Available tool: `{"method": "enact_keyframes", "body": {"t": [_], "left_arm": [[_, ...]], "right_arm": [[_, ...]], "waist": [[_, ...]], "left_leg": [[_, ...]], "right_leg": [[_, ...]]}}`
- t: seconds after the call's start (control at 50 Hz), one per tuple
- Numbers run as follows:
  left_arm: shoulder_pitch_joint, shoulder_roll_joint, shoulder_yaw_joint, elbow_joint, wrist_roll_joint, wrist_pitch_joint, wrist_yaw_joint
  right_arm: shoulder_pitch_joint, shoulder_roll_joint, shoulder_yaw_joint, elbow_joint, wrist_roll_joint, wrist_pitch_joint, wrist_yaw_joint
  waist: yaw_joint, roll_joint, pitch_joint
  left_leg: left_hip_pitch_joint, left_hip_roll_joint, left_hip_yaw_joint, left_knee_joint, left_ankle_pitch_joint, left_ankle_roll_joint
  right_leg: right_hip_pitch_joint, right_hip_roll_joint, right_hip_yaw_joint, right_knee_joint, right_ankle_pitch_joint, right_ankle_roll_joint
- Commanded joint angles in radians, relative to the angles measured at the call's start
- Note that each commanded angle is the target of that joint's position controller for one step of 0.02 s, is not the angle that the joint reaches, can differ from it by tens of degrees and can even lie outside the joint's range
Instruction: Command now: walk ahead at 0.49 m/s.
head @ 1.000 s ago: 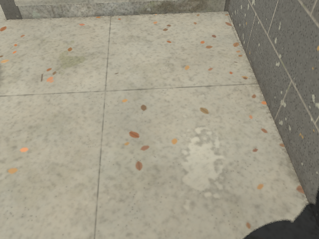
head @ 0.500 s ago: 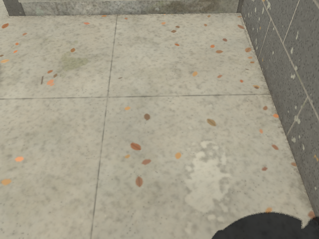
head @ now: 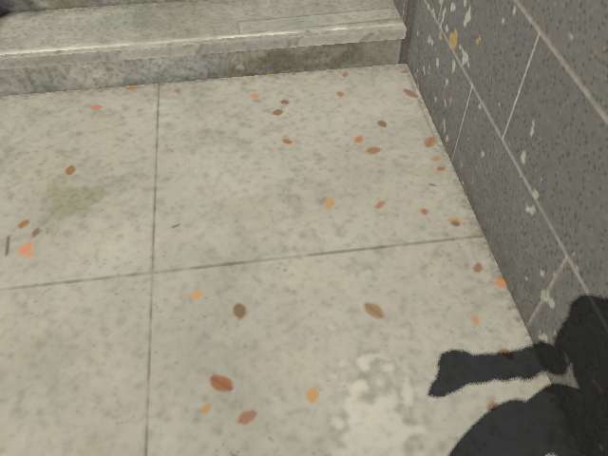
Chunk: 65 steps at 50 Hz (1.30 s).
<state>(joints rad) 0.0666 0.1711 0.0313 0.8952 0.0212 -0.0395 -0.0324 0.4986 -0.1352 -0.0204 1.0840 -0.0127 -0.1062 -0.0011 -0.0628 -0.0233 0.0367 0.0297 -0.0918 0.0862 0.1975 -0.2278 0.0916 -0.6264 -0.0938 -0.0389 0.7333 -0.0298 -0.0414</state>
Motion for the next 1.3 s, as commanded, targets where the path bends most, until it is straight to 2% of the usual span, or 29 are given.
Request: {"method": "enact_keyframes", "body": {"t": [0.02,0.1,0.14,0.16,0.18,0.2,0.22,0.24,0.26,0.3,0.36,0.42,0.48,0.62,0.64,0.7,0.74,0.76,0.78,0.8,0.82,0.84,0.88,0.94,1.0,1.12,1.2,1.26,1.3], "left_arm": [[-0.131,0.041,0.007,-0.081,-0.003,-0.015,-0.003],[-0.138,0.055,0.016,-0.097,0.0,-0.029,0.001],[0.039,0.079,0.034,-0.042,0.002,-0.04,0.014],[0.215,0.109,0.051,0.018,0.011,-0.049,0.024],[0.403,0.193,0.075,0.052,0.038,-0.057,0.035],[0.439,0.272,0.093,0.06,0.042,-0.051,0.028],[0.368,0.219,0.085,0.056,0.005,-0.039,0.019],[0.262,0.164,0.067,0.041,-0.004,-0.041,0.015],[0.213,0.114,0.054,0.039,-0.002,-0.05,0.01],[0.217,0.053,0.033,0.064,-0.004,-0.061,0.019],[0.302,0.078,0.032,0.103,-0.011,-0.078,0.028],[0.362,0.094,0.029,0.12,-0.011,-0.077,0.029],[0.419,0.1,0.023,0.135,-0.017,-0.077,0.036],[0.52,0.107,0.018,0.171,-0.004,-0.074,0.05],[0.516,0.101,0.016,0.175,0.003,-0.072,0.049],[0.48,0.13,0.024,0.176,0.007,-0.068,0.053],[0.447,0.148,0.028,0.172,0.004,-0.06,0.052],[0.442,0.12,0.019,0.142,-0.006,-0.06,0.049],[0.571,0.011,0.001,0.129,-0.048,-0.057,0.037],[0.498,0.109,0.026,0.132,-0.021,-0.055,0.038],[0.392,0.115,0.031,0.096,-0.015,-0.058,0.034],[0.34,0.102,0.029,0.086,-0.011,-0.062,0.032],[0.353,0.068,0.028,0.093,0.014,-0.038,0.023],[0.332,0.046,0.028,0.084,0.02,-0.01,0.01],[0.192,0.063,0.029,0.037,0.016,0.003,0.004],[-0.024,0.056,0.016,-0.032,0.0,-0.001,0.001],[-0.124,0.058,0.011,-0.066,0.0,-0.009,0.003],[-0.146,0.069,0.013,-0.086,-0.001,-0.021,0.004],[-0.055,0.083,0.023,-0.063,-0.001,-0.031,0.013]], "right_arm": [[0.094,-0.119,-0.018,-0.012,-0.004,-0.009,-0.007],[0.078,-0.145,-0.025,-0.004,-0.013,-0.005,-0.017],[0.044,-0.171,-0.03,-0.004,-0.009,-0.001,-0.019],[0.028,-0.171,-0.029,-0.009,-0.004,0.002,-0.017],[0.009,-0.139,-0.018,-0.046,0.004,0.0,-0.015],[0.123,-0.041,-0.004,-0.057,0.043,0.002,-0.005],[0.054,-0.142,-0.03,-0.053,0.016,0.006,-0.007],[-0.038,-0.141,-0.033,-0.087,0.01,0.001,-0.003],[-0.082,-0.122,-0.031,-0.094,0.005,-0.001,0.0],[-0.073,-0.091,-0.031,-0.09,-0.019,0.024,0.01],[-0.1,-0.074,-0.033,-0.104,-0.026,0.05,0.025],[-0.239,-0.087,-0.033,-0.153,-0.024,0.061,0.031],[-0.376,-0.092,-0.028,-0.203,-0.021,0.062,0.031],[-0.578,-0.093,-0.017,-0.272,-0.011,0.052,0.032],[-0.577,-0.094,-0.017,-0.275,-0.003,0.047,0.033],[-0.499,-0.115,-0.03,-0.258,-0.007,0.034,0.023],[-0.22,-0.154,-0.056,-0.163,-0.016,0.018,0.007],[-0.044,-0.227,-0.078,-0.126,-0.043,0.01,-0.004],[-0.002,-0.317,-0.099,-0.123,-0.053,0.013,0.001],[-0.071,-0.274,-0.094,-0.13,-0.008,0.029,0.01],[-0.186,-0.216,-0.076,-0.145,0.002,0.028,0.012],[-0.236,-0.16,-0.061,-0.15,0.0,0.02,0.017],[-0.232,-0.099,-0.041,-0.122,0.001,0.008,0.009],[-0.151,-0.126,-0.041,-0.087,0.005,-0.01,0.002],[-0.094,-0.148,-0.041,-0.074,0.005,-0.009,0.001],[0.025,-0.141,-0.029,-0.049,0.004,-0.006,-0.003],[0.084,-0.141,-0.026,-0.026,-0.006,-0.003,-0.012],[0.082,-0.156,-0.031,-0.015,-0.015,0.001,-0.02],[0.041,-0.173,-0.036,-0.017,-0.015,0.002,-0.023]], "waist": [[-0.01,0.083,0.097],[0.013,0.102,0.087],[0.094,0.107,-0.005],[0.164,0.081,-0.1],[0.231,0.001,-0.227],[0.174,-0.214,-0.325],[0.157,-0.061,-0.254],[0.118,-0.034,-0.121],[0.094,0.006,-0.057],[0.042,-0.012,-0.022],[0.022,-0.022,-0.003],[0.041,-0.029,0.041],[0.07,-0.024,0.066],[0.122,-0.043,0.091],[0.115,-0.054,0.095],[0.065,-0.062,0.052],[-0.049,-0.03,-0.091],[-0.103,0.042,-0.21],[-0.039,0.269,-0.329],[-0.031,0.125,-0.285],[0.007,0.089,-0.126],[0.029,0.043,-0.058],[0.085,0.064,-0.017],[0.104,0.069,-0.004],[0.083,0.071,0.04],[0.025,0.081,0.065],[-0.003,0.091,0.08],[0.009,0.095,0.085],[0.06,0.107,0.041]], "left_leg": [[0.0,0.29,-0.16,-0.06,0.339,0.124],[0.079,0.316,-0.138,0.042,0.568,0.109],[0.059,0.294,-0.1,0.248,0.833,0.079],[-0.03,0.255,-0.066,0.44,0.785,0.058],[-0.247,0.209,-0.034,0.737,0.447,0.038],[-0.588,0.029,-0.009,1.088,-0.272,-0.001],[-0.667,0.08,-0.133,1.151,-0.223,0.017],[-0.684,0.122,-0.134,1.113,-0.122,0.021],[-0.649,0.152,-0.13,1.062,-0.064,0.017],[-0.57,0.184,-0.122,0.982,-0.035,0.0],[-0.583,0.185,-0.093,0.929,-0.004,-0.023],[-0.683,0.203,-0.068,0.834,0.1,-0.043],[-0.743,0.203,-0.048,0.68,0.182,-0.067],[-0.732,0.155,-0.01,0.427,0.23,-0.043],[-0.701,0.149,-0.008,0.402,0.214,-0.023],[-0.525,0.089,0.023,0.352,0.092,0.029],[-0.199,0.047,0.033,0.265,0.115,0.073],[0.066,0.239,-0.171,0.268,0.052,0.124],[0.327,0.535,-0.68,0.162,0.013,0.277],[0.241,0.491,-0.744,0.074,-0.081,0.259],[0.088,0.455,-0.57,0.051,-0.086,0.218],[-0.039,0.411,-0.467,0.012,0.014,0.186],[-0.176,0.328,-0.317,-0.027,0.131,0.125],[-0.203,0.301,-0.24,-0.054,0.242,0.122],[-0.179,0.285,-0.205,-0.095,0.231,0.113],[-0.068,0.266,-0.15,-0.09,0.362,0.084],[0.051,0.29,-0.137,-0.047,0.462,0.101],[0.12,0.321,-0.134,0.013,0.582,0.108],[0.11,0.317,-0.106,0.13,0.828,0.086]], "right_leg": [[-0.043,0.031,-0.036,-0.083,0.015,-0.003],[0.045,0.07,-0.057,-0.173,-0.103,-0.049],[0.289,0.137,-0.085,-0.241,-0.13,-0.087],[0.516,0.132,-0.074,-0.278,-0.097,-0.113],[0.777,-0.091,0.168,-0.292,-0.208,-0.167],[0.989,-0.354,0.652,-0.413,-0.262,-0.304],[0.894,-0.302,0.661,-0.466,-0.31,-0.278],[0.75,-0.266,0.504,-0.489,-0.261,-0.243],[0.634,-0.221,0.4,-0.522,-0.14,-0.216],[0.516,-0.144,0.26,-0.556,-0.027,-0.165],[0.493,-0.118,0.181,-0.577,0.113,-0.164],[0.503,-0.1,0.139,-0.61,0.127,-0.159],[0.549,-0.094,0.128,-0.627,0.159,-0.153],[0.722,-0.117,0.09,-0.594,0.247,-0.155],[0.732,-0.116,0.069,-0.573,0.299,-0.152],[0.749,-0.129,0.044,-0.435,0.6,-0.131],[0.684,-0.082,0.003,-0.113,0.656,-0.101],[0.471,-0.036,-0.024,0.174,0.331,-0.085],[0.101,0.159,-0.053,0.564,-0.457,-0.042],[0.01,0.128,0.085,0.634,-0.451,-0.059],[-0.025,0.074,0.084,0.6,-0.347,-0.063],[0.011,0.041,0.082,0.54,-0.281,-0.062],[0.11,0.005,0.077,0.444,-0.245,-0.046],[0.108,0.0,0.049,0.384,-0.211,-0.023],[-0.004,-0.022,0.027,0.285,-0.104,0.001],[-0.052,0.001,-0.016,0.024,0.038,0.018],[-0.06,0.03,-0.038,-0.085,0.016,-0.002],[-0.027,0.051,-0.046,-0.147,-0.073,-0.037],[0.136,0.103,-0.071,-0.195,-0.145,-0.073]]}}
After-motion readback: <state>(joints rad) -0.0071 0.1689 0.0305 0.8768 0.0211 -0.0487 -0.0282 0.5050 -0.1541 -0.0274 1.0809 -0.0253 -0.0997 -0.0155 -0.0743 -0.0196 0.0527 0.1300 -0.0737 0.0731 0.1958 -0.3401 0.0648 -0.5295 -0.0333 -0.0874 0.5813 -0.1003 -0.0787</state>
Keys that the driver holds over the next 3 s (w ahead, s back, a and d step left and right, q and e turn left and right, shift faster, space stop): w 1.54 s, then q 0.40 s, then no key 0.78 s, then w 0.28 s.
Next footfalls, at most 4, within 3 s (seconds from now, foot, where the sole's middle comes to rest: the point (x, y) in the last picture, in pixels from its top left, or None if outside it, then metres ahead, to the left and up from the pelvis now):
0.16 right None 0.27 -0.12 -0.78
0.76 left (275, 418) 0.58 0.06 -0.78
1.34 right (336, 300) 0.89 -0.11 -0.78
1.86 left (270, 241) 1.10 0.06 -0.78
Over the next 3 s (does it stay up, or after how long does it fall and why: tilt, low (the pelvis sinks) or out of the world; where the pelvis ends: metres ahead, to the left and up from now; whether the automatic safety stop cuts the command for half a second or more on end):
stays up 1.08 0.01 -0.01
